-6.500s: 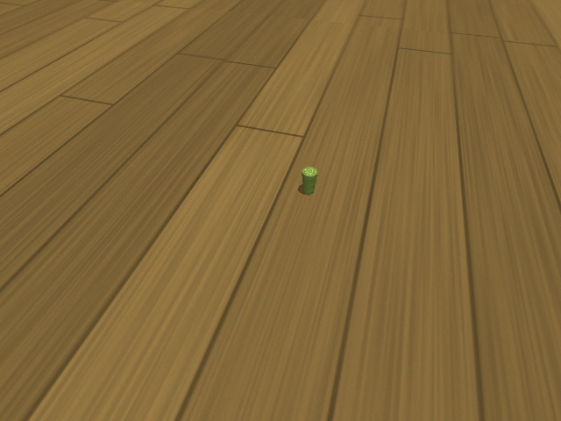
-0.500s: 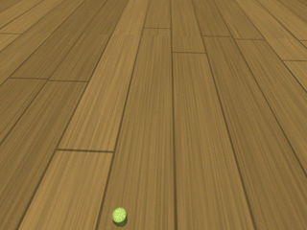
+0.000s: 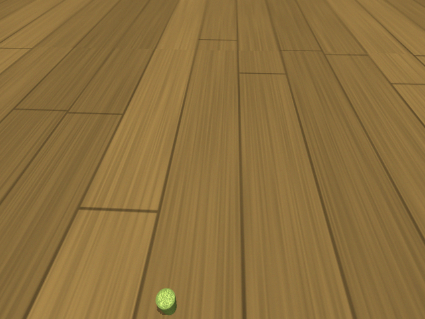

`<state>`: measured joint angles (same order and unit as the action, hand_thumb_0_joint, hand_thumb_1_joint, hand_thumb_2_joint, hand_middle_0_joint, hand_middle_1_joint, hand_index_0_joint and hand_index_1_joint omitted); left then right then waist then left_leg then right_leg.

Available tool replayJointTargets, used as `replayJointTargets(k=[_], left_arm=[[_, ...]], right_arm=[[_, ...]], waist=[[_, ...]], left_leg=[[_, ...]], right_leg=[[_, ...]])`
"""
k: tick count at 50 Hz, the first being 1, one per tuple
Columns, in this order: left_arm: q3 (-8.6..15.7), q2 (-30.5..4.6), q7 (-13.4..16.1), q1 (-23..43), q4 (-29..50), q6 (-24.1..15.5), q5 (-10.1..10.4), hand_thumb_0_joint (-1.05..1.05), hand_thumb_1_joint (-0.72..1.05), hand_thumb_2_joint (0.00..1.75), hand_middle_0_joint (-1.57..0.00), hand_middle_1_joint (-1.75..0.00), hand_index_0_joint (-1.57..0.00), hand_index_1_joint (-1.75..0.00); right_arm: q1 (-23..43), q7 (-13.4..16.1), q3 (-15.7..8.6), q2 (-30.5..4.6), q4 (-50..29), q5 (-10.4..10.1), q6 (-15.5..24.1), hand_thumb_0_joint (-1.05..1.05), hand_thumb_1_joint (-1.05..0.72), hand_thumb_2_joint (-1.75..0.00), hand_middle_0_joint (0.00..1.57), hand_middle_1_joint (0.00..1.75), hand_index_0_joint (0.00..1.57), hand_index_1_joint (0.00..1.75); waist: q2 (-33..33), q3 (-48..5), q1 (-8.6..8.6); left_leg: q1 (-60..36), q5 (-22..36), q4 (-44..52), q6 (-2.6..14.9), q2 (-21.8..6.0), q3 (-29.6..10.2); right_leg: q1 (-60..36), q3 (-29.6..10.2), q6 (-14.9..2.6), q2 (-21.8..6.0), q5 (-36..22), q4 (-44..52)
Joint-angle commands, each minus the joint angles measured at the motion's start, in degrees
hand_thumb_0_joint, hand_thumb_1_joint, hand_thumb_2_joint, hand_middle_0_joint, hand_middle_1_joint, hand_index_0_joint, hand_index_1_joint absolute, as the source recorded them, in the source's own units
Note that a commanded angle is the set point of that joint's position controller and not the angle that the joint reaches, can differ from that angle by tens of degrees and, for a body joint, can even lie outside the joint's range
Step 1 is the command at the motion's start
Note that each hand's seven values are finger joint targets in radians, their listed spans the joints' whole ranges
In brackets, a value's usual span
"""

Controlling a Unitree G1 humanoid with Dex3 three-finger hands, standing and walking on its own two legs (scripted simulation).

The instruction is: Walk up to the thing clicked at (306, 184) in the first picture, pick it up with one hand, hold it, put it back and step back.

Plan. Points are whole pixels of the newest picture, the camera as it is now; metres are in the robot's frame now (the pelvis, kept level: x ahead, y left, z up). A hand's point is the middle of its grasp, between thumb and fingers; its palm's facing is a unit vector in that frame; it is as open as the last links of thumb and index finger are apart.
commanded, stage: stand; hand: left
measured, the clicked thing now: (167, 303) +0.36 +0.21 -0.71
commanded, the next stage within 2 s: go down in 0.70 s
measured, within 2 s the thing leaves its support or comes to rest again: neither
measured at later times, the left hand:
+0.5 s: hand out of the picture +0.07 +0.25 -0.16, palm faces -0.02 -0.94 -0.35, open 7.4 cm
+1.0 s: hand out of the picture +0.14 +0.25 -0.16, palm faces +0.06 -0.94 -0.33, open 10.0 cm
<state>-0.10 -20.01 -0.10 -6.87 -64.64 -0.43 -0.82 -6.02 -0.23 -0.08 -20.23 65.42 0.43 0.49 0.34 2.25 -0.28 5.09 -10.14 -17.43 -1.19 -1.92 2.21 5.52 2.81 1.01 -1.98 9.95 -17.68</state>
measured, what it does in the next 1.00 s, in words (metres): stands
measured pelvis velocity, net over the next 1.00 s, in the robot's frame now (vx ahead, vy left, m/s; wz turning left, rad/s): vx -0.01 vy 0.00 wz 0.01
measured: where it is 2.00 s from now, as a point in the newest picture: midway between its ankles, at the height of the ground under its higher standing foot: outside the picture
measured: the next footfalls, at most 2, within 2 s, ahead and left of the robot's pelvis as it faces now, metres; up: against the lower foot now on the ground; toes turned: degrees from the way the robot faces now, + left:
none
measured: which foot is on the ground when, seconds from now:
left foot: down 0.00-1.00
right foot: down 0.00-1.00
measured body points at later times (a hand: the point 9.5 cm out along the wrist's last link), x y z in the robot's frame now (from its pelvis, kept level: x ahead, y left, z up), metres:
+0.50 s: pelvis +0.00 +0.00 +0.00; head +0.00 +0.00 +0.45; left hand +0.07 +0.30 -0.13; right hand +0.08 -0.30 -0.13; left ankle -0.01 +0.13 -0.75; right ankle +0.00 -0.13 -0.75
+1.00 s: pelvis -0.01 +0.00 -0.01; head +0.04 +0.00 +0.43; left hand +0.14 +0.30 -0.14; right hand +0.09 -0.28 -0.14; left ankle -0.01 +0.13 -0.75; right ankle +0.00 -0.13 -0.75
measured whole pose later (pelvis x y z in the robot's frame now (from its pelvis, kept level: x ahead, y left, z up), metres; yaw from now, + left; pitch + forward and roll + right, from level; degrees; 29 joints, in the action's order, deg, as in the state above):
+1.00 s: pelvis -0.01 +0.00 -0.01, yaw +1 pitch +4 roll +0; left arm 8.3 -19.6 -0.9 3.1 -62.4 -1.0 -2.7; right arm -11.4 2.0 -0.7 -15.8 48.3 -1.9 2.9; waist -1.0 1.8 0.5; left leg 19.8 -14.4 -29.7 -1.3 -2.3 1.3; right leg 19.9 3.2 0.4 -2.1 14.3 -29.7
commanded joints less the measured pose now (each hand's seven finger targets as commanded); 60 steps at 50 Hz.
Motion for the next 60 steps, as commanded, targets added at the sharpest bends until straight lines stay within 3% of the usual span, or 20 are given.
replayJointTargets(k=[1, 18, 39, 40, 41, 42, 43, 44, 45, 46, 48, 51, 52, 54, 56, 58, 60], left_arm=[[2.21, -12.57, 0.68, 2.71, 3.24, -1.46, 0.31, 0.0, 0.9, 0.9, -0.2, -0.3, -0.2, -0.3], [2.29, -12.46, 0.53, 2.35, 3.46, -1.31, 0.06, 0.0, 0.9, 0.9, -0.2, -0.3, -0.2, -0.3], [2.35, -12.42, 0.61, 2.2, 3.29, -1.21, 0.16, 0.0, 0.9, 0.9, -0.2, -0.3, -0.2, -0.3], [2.29, -12.29, 0.58, 2.03, 3.26, -1.23, 0.14, 0.0, 0.82, 0.82, -0.28, -0.22, -0.28, -0.22], [2.55, -2.54, 1.55, 22.13, 23.36, -6.23, 3.37, 0.0, 0.74, 0.74, -0.2, -0.14, -0.2, -0.14], [3.63, -5.7, 1.91, 27.64, 19.14, -5.75, 3.16, 0.0, 0.66, 0.66, -0.12, -0.09, -0.12, -0.08], [7.01, -11.12, 2.07, 16.49, 9.45, -3.64, 2.01, 0.0, 0.58, 0.58, -0.04, -0.05, -0.04, -0.04], [8.39, -12.76, 1.59, 14.78, 5.51, -2.46, 0.8, 0.0, 0.5, 0.5, -0.01, -0.04, -0.02, -0.03], [9.95, -15.26, 0.97, 18.44, 6.77, -2.38, -0.11, 0.0, 0.42, 0.42, -0.01, -0.05, -0.02, -0.04], [11.31, -15.78, 0.4, 18.57, 6.66, -2.94, -1.14, 0.0, 0.34, 0.34, -0.01, -0.05, -0.02, -0.04], [13.46, -14.46, -0.75, 7.74, 4.31, -1.55, -3.25, 0.0, 0.22, 0.2, -0.02, -0.05, -0.03, -0.04], [15.35, -13.35, -1.23, 5.93, 6.27, 0.05, -3.62, 0.0, 0.05, 0.17, -0.04, -0.1, -0.06, -0.08], [15.09, -12.12, -1.6, 5.64, 6.96, 0.67, -3.69, 0.0, -0.01, 0.24, -0.04, -0.18, -0.06, -0.16], [16.68, -13.03, -2.18, 5.64, 8.09, 1.19, -3.96, 0.0, -0.13, 0.33, -0.05, -0.31, -0.06, -0.29], [17.42, -13.48, -2.91, 5.15, 11.87, 0.74, -4.03, 0.0, -0.23, 0.23, -0.03, -0.21, -0.04, -0.19], [18.17, -13.49, -3.34, 4.07, 17.06, 0.29, -3.72, 0.0, -0.32, 0.23, -0.05, -0.23, -0.06, -0.22], [16.85, -11.66, -3.77, 4.1, 23.04, 0.26, -3.12, 0.0, -0.41, 0.26, -0.07, -0.32, -0.08, -0.3]], right_arm=[[2.2, 0.49, -2.08, -11.82, -3.31, 0.29, 1.13, 0.0, -0.9, -0.9, 0.2, 0.3, 0.2, 0.3], [2.26, 0.61, -2.16, -11.97, -3.66, 0.27, 1.19, 0.0, -0.9, -0.9, 0.2, 0.3, 0.2, 0.3], [2.35, 0.72, -2.16, -12.12, -3.72, 0.23, 1.16, 0.0, -0.9, -0.9, 0.2, 0.3, 0.2, 0.3], [2.21, 0.71, -2.03, -12.01, -3.61, 0.17, 1.12, 0.0, -0.93, -0.91, 0.21, 0.3, 0.2, 0.3], [0.27, 1.97, 0.61, -2.36, -19.78, -3.83, 4.01, 0.0, -1.01, -0.93, 0.2, 0.3, 0.2, 0.3], [-2.75, 2.55, 0.09, -3.95, -16.47, -3.91, 3.96, 0.0, -1.0, -0.93, 0.2, 0.3, 0.2, 0.3], [-5.25, 3.15, -1.21, -6.24, -16.76, -4.13, 3.24, 0.0, -0.99, -0.93, 0.2, 0.3, 0.2, 0.3], [-5.96, 3.16, -1.91, -5.96, -17.36, -3.73, 3.08, 0.0, -0.99, -0.93, 0.2, 0.3, 0.2, 0.3], [-6.39, 3.23, -2.31, -5.76, -19.19, -3.53, 3.12, 0.0, -0.99, -0.92, 0.2, 0.3, 0.2, 0.3], [-6.97, 3.32, -3.31, -5.89, -20.53, -2.61, 3.57, 0.0, -0.98, -0.92, 0.2, 0.3, 0.2, 0.3], [-9.25, 2.72, -4.43, -5.18, -22.15, -1.5, 3.78, 0.0, -0.97, -0.92, 0.2, 0.3, 0.2, 0.3], [-8.88, 2.28, -4.74, -4.53, -25.72, -1.47, 4.2, 0.0, -0.96, -0.91, 0.2, 0.3, 0.2, 0.3], [-8.99, 2.06, -4.89, -4.27, -26.7, -1.49, 4.27, 0.0, -0.96, -0.91, 0.2, 0.3, 0.2, 0.3], [-7.87, 1.72, -5.11, -4.27, -29.38, -1.4, 4.45, 0.0, -0.95, -0.91, 0.2, 0.3, 0.2, 0.3], [-7.5, 1.45, -5.49, -4.18, -31.14, -1.31, 5.01, 0.0, -0.92, -0.9, 0.2, 0.3, 0.2, 0.3], [-7.97, 1.57, -5.63, -3.83, -33.01, -1.29, 5.63, 0.0, -0.92, -0.9, 0.2, 0.3, 0.2, 0.3], [-8.25, 1.82, -5.84, -3.59, -34.45, -1.23, 6.4, 0.0, -0.92, -0.9, 0.2, 0.3, 0.2, 0.3]], waist=[[-0.84, -3.77, 0.44], [0.21, -2.94, 0.28], [-0.33, -3.5, 0.12], [-0.4, -3.42, 0.13], [0.08, 2.25, 7.35], [-0.71, -0.77, 5.25], [-1.82, -0.24, 3.6], [-4.22, -2.46, 3.03], [-3.19, -4.96, 2.44], [-3.21, -9.28, 1.69], [1.18, -13.99, -0.56], [1.32, -14.29, -0.89], [1.48, -14.35, -0.55], [0.45, -13.95, -0.14], [1.36, -14.46, -0.18], [2.23, -17.07, 0.12], [2.39, -18.33, 0.97]], left_leg=[[-0.52, 8.16, 2.6, 1.76, -6.55, -5.38], [0.4, 5.91, 3.13, 1.78, -6.31, -5.17], [-0.98, 8.33, 2.58, 1.74, -6.62, -5.41], [-0.66, 7.89, 2.59, 1.87, -6.57, -5.36], [7.12, -0.22, -1.31, 1.86, 1.92, 1.22], [6.81, -0.75, -2.28, 2.08, 2.1, 0.77], [7.82, -1.1, -3.01, 1.94, 1.97, 0.9], [9.76, -0.17, -5.49, 2.17, 2.27, 0.57], [10.73, 0.49, -7.26, 2.24, 2.3, 0.6], [11.06, 1.7, -9.21, 2.21, 2.26, 0.44], [13.88, 5.45, -12.7, 1.64, 3.02, 0.58], [16.81, 7.05, -15.33, 1.31, 2.99, 0.35], [17.9, 7.88, -16.52, 1.22, 2.74, 0.08], [21.05, 6.44, -19.48, 1.32, 2.5, -0.33], [24.11, 3.55, -22.45, 1.27, 2.12, -0.56], [25.04, 1.32, -24.5, 1.41, 1.88, -0.88], [26.07, 0.0, -26.26, 1.39, 1.37, -1.4]], right_leg=[[-0.19, -5.73, -1.62, -6.59, -8.11, 2.67], [0.03, -5.87, -1.86, -6.54, -6.61, 3.16], [-0.05, -5.58, -1.87, -6.49, -7.77, 2.57], [-0.05, -5.75, -1.85, -6.58, -8.12, 2.86], [12.95, -1.48, -1.33, 1.61, -3.17, -0.98], [9.94, -0.92, -1.25, 1.18, -1.76, -1.43], [9.79, -0.37, -1.62, 1.77, 0.08, -1.84], [10.72, -0.24, -1.62, 1.64, 0.09, -3.19], [10.54, -0.4, -1.62, 1.4, -1.11, -5.2], [9.96, -0.65, -1.55, 1.29, -2.8, -7.61], [9.69, -0.99, -2.09, 0.85, -6.33, -11.68], [11.11, -0.91, -2.2, 1.33, -7.19, -14.32], [12.35, -0.59, -2.32, 1.63, -7.58, -15.55], [15.64, -0.38, -2.18, 1.78, -5.69, -17.9], [19.78, -0.43, -2.29, 1.9, -2.39, -21.01], [22.05, -0.59, -2.27, 1.84, -0.09, -23.22], [24.66, -0.35, -2.12, 2.03, 1.09, -25.45]])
